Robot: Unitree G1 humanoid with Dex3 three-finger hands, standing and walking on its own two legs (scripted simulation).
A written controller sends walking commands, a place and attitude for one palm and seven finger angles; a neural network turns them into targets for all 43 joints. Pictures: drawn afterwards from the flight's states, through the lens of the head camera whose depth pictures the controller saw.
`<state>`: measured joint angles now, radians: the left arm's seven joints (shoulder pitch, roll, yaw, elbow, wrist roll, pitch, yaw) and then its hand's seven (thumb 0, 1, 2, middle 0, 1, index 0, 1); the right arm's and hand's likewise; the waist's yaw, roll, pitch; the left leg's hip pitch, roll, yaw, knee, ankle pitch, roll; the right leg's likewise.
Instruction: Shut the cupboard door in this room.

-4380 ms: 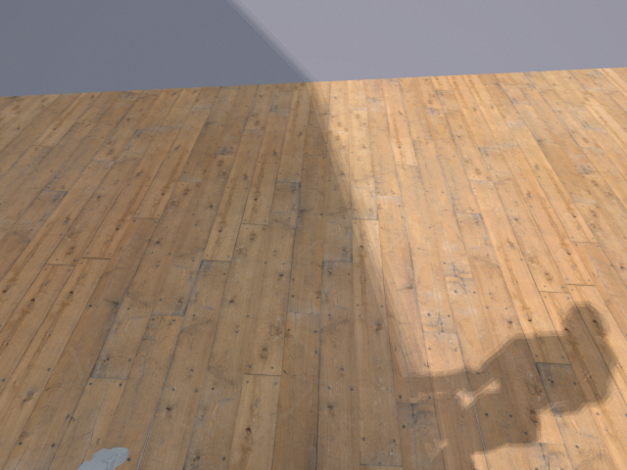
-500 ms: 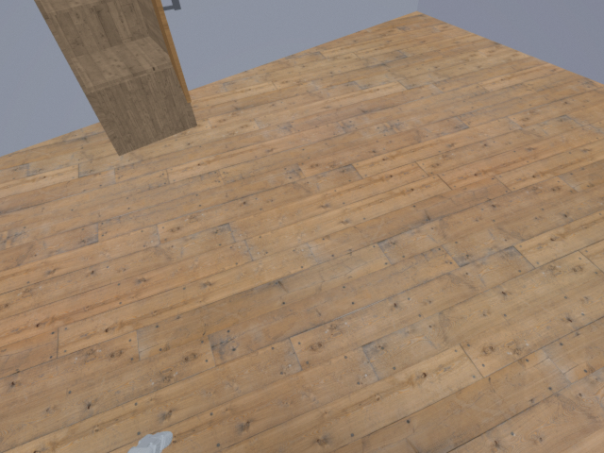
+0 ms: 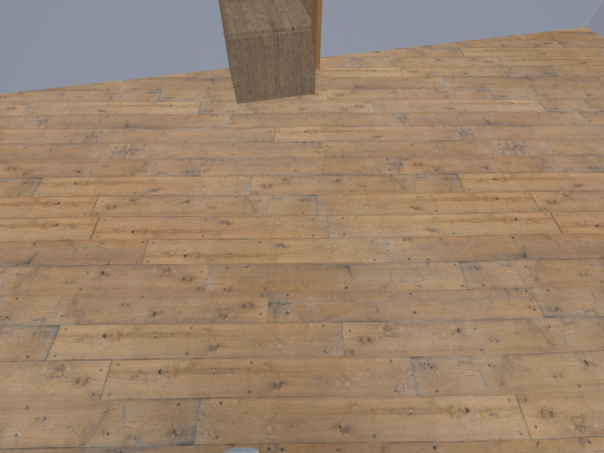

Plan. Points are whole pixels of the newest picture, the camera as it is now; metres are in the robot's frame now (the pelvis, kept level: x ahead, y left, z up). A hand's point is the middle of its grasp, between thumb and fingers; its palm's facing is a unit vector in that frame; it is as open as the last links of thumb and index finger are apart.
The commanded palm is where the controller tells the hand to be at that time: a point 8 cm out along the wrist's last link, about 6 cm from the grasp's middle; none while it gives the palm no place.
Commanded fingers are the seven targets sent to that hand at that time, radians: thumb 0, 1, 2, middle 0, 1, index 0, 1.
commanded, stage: turn or walk to find it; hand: left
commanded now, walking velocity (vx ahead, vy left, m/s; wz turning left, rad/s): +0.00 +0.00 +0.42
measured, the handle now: out of the picture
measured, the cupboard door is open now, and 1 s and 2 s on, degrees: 79 79 79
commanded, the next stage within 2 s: stand and wait in 0.04 s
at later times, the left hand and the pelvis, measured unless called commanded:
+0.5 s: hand out of the picture +0.02 +0.22 -0.16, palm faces +0.10 -0.97 -0.22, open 7.4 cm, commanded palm none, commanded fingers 0.00 0.90 0.90 -0.20 -0.30 -0.20 -0.30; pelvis -0.02 +0.02 +0.00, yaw +5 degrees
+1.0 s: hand out of the picture -0.10 +0.23 -0.18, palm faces +0.35 -0.91 -0.22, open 7.4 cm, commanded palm none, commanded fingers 0.00 0.90 0.90 -0.20 -0.30 -0.20 -0.30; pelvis -0.08 +0.03 -0.01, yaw +18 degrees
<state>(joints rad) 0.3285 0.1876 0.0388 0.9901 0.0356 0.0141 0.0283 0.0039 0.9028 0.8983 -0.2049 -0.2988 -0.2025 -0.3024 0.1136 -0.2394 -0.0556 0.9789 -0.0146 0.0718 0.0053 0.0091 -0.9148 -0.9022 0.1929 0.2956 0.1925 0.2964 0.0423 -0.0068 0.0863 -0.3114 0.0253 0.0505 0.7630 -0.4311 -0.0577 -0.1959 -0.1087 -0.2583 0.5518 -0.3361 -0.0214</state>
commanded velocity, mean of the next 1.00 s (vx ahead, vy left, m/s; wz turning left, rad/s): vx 0.00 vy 0.00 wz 0.29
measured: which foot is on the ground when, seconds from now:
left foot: up 0.00-0.02, down 0.04-0.56, up 0.58-0.98, down 1.00-1.00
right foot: down 0.00-0.06, up 0.08-0.54, down 0.56-1.00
